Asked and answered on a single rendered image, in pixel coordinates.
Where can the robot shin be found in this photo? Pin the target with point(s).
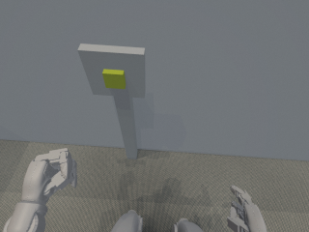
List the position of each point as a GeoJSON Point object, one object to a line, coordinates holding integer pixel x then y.
{"type": "Point", "coordinates": [183, 219]}
{"type": "Point", "coordinates": [131, 212]}

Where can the robot right hand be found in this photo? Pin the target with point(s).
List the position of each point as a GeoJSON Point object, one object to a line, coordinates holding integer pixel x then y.
{"type": "Point", "coordinates": [250, 218]}

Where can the panel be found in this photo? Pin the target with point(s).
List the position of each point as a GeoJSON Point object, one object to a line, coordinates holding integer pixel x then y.
{"type": "Point", "coordinates": [98, 57]}

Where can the left robot forearm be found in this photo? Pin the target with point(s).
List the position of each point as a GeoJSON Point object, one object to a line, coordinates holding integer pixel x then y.
{"type": "Point", "coordinates": [28, 216]}

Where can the robot left shin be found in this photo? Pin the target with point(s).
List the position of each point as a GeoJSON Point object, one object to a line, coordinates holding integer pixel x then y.
{"type": "Point", "coordinates": [131, 212]}

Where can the robot right shin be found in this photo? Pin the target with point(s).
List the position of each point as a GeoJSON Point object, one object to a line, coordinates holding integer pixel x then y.
{"type": "Point", "coordinates": [183, 219]}

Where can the button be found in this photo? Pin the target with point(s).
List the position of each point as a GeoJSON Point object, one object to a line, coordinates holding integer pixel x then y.
{"type": "Point", "coordinates": [114, 79]}

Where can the robot left hand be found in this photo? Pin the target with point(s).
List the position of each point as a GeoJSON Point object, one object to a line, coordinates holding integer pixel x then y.
{"type": "Point", "coordinates": [56, 166]}

